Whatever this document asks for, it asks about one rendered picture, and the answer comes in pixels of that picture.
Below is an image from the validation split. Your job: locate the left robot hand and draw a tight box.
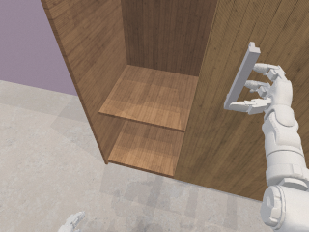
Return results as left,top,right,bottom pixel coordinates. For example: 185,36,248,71
57,211,86,232

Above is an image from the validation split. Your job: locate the robot right upper arm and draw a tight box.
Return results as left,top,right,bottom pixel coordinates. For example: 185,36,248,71
260,185,309,232

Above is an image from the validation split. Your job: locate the robot right forearm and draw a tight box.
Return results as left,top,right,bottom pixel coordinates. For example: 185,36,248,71
262,104,309,192

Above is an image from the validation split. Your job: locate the wardrobe door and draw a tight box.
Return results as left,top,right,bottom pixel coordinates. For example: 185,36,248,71
173,0,309,201

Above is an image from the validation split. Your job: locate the handle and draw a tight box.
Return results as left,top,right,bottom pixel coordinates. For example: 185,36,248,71
224,42,261,110

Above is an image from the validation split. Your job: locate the right robot hand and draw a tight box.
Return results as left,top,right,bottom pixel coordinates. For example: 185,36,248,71
229,63,293,115

